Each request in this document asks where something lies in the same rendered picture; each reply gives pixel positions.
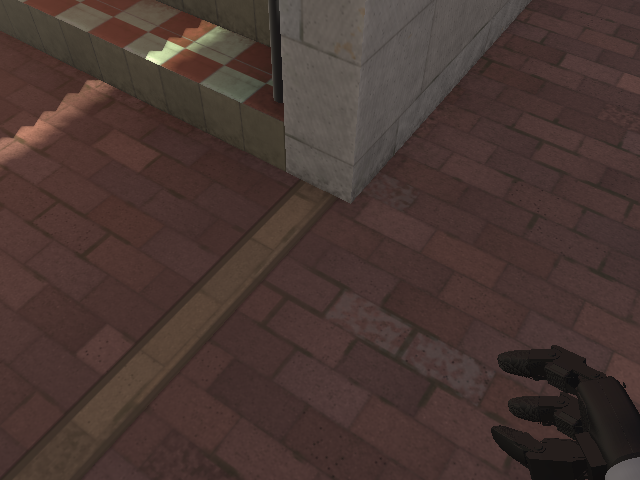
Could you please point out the robot right forearm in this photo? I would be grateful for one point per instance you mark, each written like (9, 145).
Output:
(625, 470)

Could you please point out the robot right hand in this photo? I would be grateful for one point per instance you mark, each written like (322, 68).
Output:
(603, 420)

